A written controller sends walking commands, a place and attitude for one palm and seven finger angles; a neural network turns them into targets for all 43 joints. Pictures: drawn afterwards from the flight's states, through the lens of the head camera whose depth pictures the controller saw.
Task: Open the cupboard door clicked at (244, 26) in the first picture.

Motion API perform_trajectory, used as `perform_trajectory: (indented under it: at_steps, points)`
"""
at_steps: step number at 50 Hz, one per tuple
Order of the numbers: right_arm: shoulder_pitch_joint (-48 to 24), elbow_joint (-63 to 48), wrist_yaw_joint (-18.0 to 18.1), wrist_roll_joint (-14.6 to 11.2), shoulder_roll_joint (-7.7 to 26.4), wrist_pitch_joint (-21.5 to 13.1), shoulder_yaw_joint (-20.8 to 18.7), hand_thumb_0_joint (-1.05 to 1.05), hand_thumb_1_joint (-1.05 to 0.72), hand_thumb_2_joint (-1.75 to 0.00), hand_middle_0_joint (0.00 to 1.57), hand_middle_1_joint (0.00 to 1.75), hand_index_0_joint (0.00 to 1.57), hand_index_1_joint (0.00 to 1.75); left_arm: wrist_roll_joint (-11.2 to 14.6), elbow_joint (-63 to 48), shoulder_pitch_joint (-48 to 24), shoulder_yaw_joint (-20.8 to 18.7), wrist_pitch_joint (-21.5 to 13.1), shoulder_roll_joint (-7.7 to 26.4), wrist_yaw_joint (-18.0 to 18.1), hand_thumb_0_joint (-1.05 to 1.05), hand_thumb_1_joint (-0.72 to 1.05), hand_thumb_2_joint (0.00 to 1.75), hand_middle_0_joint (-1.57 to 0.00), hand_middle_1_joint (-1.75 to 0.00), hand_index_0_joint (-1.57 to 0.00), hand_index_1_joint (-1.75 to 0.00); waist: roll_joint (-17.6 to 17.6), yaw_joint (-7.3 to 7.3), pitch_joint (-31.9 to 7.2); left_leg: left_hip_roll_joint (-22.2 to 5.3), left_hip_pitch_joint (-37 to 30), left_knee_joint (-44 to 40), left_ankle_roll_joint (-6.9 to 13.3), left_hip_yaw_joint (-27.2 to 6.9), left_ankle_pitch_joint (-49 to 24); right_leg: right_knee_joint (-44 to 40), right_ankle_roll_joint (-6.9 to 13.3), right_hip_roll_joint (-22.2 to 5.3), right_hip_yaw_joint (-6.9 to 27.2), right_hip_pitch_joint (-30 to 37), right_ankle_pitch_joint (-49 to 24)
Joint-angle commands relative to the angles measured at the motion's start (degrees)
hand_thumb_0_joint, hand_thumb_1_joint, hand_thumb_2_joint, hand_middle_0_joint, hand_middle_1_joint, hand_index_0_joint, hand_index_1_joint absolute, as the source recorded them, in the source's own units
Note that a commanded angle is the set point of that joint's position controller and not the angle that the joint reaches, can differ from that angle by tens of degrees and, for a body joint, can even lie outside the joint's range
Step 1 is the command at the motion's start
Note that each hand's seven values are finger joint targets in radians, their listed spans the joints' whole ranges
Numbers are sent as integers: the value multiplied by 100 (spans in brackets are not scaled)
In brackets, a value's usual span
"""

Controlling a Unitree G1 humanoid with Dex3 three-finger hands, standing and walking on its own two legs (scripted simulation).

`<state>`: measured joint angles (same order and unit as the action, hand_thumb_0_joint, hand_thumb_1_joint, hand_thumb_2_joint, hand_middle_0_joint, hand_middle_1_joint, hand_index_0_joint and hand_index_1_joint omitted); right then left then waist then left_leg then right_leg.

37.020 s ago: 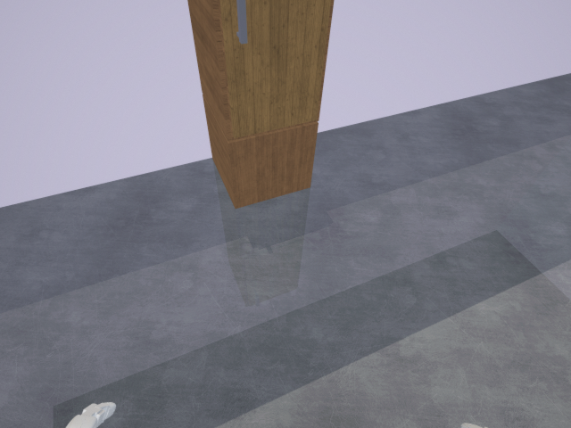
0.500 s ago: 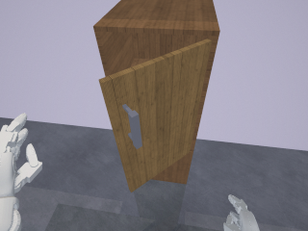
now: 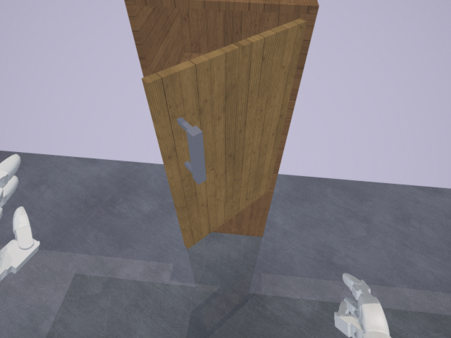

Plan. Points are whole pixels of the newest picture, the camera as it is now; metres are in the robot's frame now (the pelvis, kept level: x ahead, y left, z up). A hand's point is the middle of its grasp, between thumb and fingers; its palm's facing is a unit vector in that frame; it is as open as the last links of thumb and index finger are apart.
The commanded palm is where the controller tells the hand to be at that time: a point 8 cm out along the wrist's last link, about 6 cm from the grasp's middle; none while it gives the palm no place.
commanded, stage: step back with the hand held close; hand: left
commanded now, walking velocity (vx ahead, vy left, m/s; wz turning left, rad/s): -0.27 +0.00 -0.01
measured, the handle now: (191, 151) +0.42 +0.10 +0.09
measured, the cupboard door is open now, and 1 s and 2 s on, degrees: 45 45 45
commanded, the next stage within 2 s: stop stepping back and stand still in 0.68 s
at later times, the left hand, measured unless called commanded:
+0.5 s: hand out of the picture +0.10 +0.28 +0.17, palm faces +0.48 -0.74 -0.47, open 7.4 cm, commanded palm +0.03 +0.31 +0.18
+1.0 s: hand out of the picture -0.01 +0.22 +0.16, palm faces +0.35 -0.77 -0.53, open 7.4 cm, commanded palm -0.06 +0.27 +0.18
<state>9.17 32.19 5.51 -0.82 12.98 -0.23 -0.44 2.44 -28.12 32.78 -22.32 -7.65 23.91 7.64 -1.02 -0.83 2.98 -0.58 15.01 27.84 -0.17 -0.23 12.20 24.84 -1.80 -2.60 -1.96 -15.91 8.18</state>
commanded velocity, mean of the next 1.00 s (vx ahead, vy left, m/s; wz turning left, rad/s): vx -0.20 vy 0.01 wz -0.03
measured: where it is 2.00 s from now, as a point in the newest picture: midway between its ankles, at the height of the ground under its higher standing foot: outside the picture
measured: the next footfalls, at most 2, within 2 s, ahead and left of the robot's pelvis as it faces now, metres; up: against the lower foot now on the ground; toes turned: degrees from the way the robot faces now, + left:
right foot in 0.58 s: -0.19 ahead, -0.15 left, +0.00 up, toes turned +9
left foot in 0.78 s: -0.06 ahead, +0.08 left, +0.00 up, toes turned +3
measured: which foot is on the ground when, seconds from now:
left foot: down 0.00-0.60, up 0.62-0.76, down 0.78-1.00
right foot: down 0.00-0.34, up 0.36-0.56, down 0.58-1.00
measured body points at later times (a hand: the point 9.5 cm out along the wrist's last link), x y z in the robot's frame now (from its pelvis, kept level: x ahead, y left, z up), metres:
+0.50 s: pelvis -0.09 +0.00 -0.01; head -0.08 +0.02 +0.44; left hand +0.07 +0.31 +0.20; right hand +0.07 -0.22 -0.09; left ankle +0.03 +0.12 -0.74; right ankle -0.12 -0.12 -0.70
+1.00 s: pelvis -0.20 -0.03 +0.00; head -0.18 -0.02 +0.44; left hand -0.03 +0.26 +0.18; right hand -0.01 -0.26 -0.06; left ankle -0.10 +0.08 -0.74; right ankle -0.20 -0.13 -0.74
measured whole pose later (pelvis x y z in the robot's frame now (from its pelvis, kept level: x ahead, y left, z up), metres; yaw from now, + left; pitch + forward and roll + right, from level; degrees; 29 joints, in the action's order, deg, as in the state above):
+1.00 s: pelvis -0.20 -0.03 +0.00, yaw +0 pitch +0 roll +1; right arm 9.0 31.3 3.8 0.1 10.9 -7.1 1.3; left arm 2.5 -32.9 36.4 -24.5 -8.5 26.7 8.2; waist 2.4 0.8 1.9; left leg 0.2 20.6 24.8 1.2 3.3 5.0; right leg 31.2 0.0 1.4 -0.8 -14.2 21.0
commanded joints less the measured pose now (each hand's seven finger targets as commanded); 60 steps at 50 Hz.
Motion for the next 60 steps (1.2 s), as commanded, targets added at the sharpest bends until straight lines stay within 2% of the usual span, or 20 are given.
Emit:
perform_trajectory:
  at_steps: [1, 7, 13, 18, 21, 25, 27, 30, 32, 34, 37, 39, 41, 45, 48, 50, 52, 54, 56, 60]
  points:
    - [-480, -924, 53, 36, 716, -396, -250, 0, -90, -90, 20, 30, 20, 30, -56, -1286, -190, -796, -489, 961, 172, 0, 90, 90, -20, -30, -20, -30, -326, 38, -913, -422, 743, -694, 193, -329, -298, 99, 126, -23, 141, 929, -315]
    - [-349, -907, 17, 62, 754, -540, -258, 0, -90, -90, 20, 30, 20, 30, -189, -1243, -392, -811, -662, 931, 227, 0, 90, 90, -20, -30, -20, -30, -274, 105, -503, -316, 1499, -448, 291, -333, 1727, -252, 192, -169, 480, 458, 1387]
    - [-197, -696, 51, 84, 659, -630, -214, 0, -90, -90, 20, 30, 20, 30, -129, -1423, -549, -836, -742, 1069, 357, 0, 90, 90, -20, -30, -20, -30, 284, 168, -644, -25, 48, 751, 50, -72, 1223, -875, 429, -643, 481, -1343, 2398]
    - [-336, -865, 115, 152, 807, -791, -265, 0, -90, -90, 20, 30, 20, 30, -250, -1618, -559, -1000, -797, 970, 351, 0, 90, 90, -20, -30, -20, -30, -1928, 77, -688, -1564, 2884, -2435, 758, -2322, 3651, 2783, -26, 721, 12, 1232, 1272]
    - [-319, -740, -16, 139, 673, -889, -333, 0, -90, -90, 20, 30, 20, 30, -240, -1425, -386, -1053, -777, 1104, 300, 0, 90, 90, -20, -30, -20, -30, -1107, 52, -802, -1520, 1975, -1891, 928, -2011, 2285, 3400, 101, 702, 376, 466, 1793]
    - [-376, -557, -145, 138, 553, -993, -252, 0, -90, -90, 20, 30, 20, 30, -42, -1393, 106, -766, -675, 876, 266, 0, 90, 90, -20, -30, -20, -30, -1214, 43, -886, -1039, 599, -1643, 586, -1268, 1213, 1358, 258, 699, -31, 200, 2014]
    - [-403, -445, -169, 165, 592, -953, -206, 0, -90, -90, 20, 30, 20, 30, 16, -1458, -162, -664, -694, 908, 168, 0, 90, 90, -20, -30, -20, -30, -1028, 39, -751, -785, 364, -1205, 313, -899, 662, -430, 377, 550, 94, 337, 1274]
    - [-539, -337, -101, 108, 440, -846, -122, 0, -90, -90, 20, 30, 20, 30, 27, -1488, -783, -802, -774, 1420, 148, 0, 90, 90, -20, -30, -20, -30, 805, 22, -777, 61, 81, 1637, -128, 124, 700, -1252, 883, -1334, 1685, -520, -1759]
    - [-655, -335, -12, 23, 421, -890, -146, 0, -90, -90, 20, 30, 20, 30, -58, -1238, -910, -834, -767, 1384, 150, 0, 90, 90, -20, -30, -20, -30, 1391, -53, -1064, 238, 1047, 2199, -79, 81, 1217, -374, 433, -1179, 1114, 757, -5121]
    - [-872, -551, 47, 56, 359, -814, -55, 0, -90, -90, 20, 30, 20, 30, -86, -1041, -591, -1099, -540, 1501, 96, 0, 90, 90, -20, -30, -20, -30, 1372, -76, -1175, 131, 936, 1523, -68, 288, 812, 171, 458, -994, 730, 1072, -5726]
    - [-774, -529, 158, 77, 441, -654, 57, 0, -90, -90, 20, 30, 20, 30, 11, -1363, -682, -886, -514, 1300, 45, 0, 90, 90, -20, -30, -20, -30, -191, 65, -990, 84, -86, -334, -96, 345, -1340, 504, 307, -302, 395, 678, -4128]
    - [-606, -510, 69, 87, 674, -721, -153, 0, -90, -90, 20, 30, 20, 30, 14, -1646, -648, -909, -575, 1383, 51, 0, 90, 90, -20, -30, -20, -30, -1097, -31, -1541, -1267, -1380, -636, 436, -862, -5124, 1514, 65, 308, 337, -126, 61]
    - [-239, -497, -119, 80, 749, -893, -316, 0, -90, -90, 20, 30, 20, 30, 63, -1240, -43, -762, -643, 991, 31, 0, 90, 90, -20, -30, -20, -30, -784, -44, -1735, -1671, -1453, -905, 816, -1030, -3711, 2160, 124, 526, 621, -312, 2367]
    - [-256, -679, -173, 113, 632, -985, -218, 0, -90, -90, 20, 30, 20, 30, 25, -1757, 341, -937, -467, 1080, 138, 0, 90, 90, -20, -30, -20, -30, -967, 100, -1482, -1264, -608, -1190, 652, -899, -1576, 1403, 110, 413, 241, 144, 1584]
    - [-449, -805, -87, 62, 651, -901, -166, 0, -90, -90, 20, 30, 20, 30, 23, -1564, 482, -967, -412, 1042, 210, 0, 90, 90, -20, -30, -20, -30, -773, 153, -822, -769, 1016, -1644, 292, -492, 1983, 198, 189, 443, -117, 1192, 1351]
    - [-497, -780, -51, 127, 585, -779, -188, 0, -90, -90, 20, 30, 20, 30, -18, -1341, 224, -972, -470, 1126, 212, 0, 90, 90, -20, -30, -20, -30, 95, 244, -483, -97, 760, -206, -27, -30, 1707, -1146, 583, -247, 911, 240, 2533]
    - [-406, -542, -19, 114, 580, -720, -245, 0, -90, -90, 20, 30, 20, 30, -12, -1303, -322, -918, -493, 1194, 233, 0, 90, 90, -20, -30, -20, -30, 1091, 156, -390, 122, 326, 2421, -125, -112, 1020, -2046, 1132, -1658, 2640, -1404, 3777]
    - [-281, -388, 1, 151, 626, -760, -243, 0, -90, -90, 20, 30, 20, 30, -52, -1259, -768, -769, -551, 1054, 221, 0, 90, 90, -20, -30, -20, -30, 731, 263, -391, 16, 845, 3130, -63, -75, 892, -1795, 1041, -1532, 2287, -1199, 3410]
    - [-178, -336, 45, 180, 535, -825, -150, 0, -90, -90, 20, 30, 20, 30, -99, -680, -765, -740, -604, 1003, 225, 0, 90, 90, -20, -30, -20, -30, 592, 266, -463, -181, 682, 2161, 29, 86, 756, -1414, 872, -1208, 1467, -798, 2677]
    - [-106, -263, 155, 181, 573, -1030, -155, 0, -90, -90, 20, 30, 20, 30, -212, -565, -865, -580, -669, 902, 289, 0, 90, 90, -20, -30, -20, -30, 424, 146, -420, -47, -106, 35, 263, 429, 1090, -1074, 768, -1001, 1243, -472, 2663]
